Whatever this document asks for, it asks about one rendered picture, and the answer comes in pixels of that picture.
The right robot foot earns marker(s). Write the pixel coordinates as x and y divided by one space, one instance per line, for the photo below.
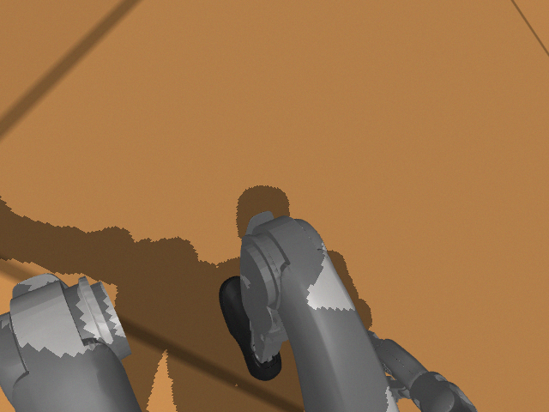
238 324

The right robot hand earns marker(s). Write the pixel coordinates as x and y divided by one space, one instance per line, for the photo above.
396 361

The right robot arm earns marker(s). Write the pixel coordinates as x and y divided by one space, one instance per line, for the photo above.
431 392

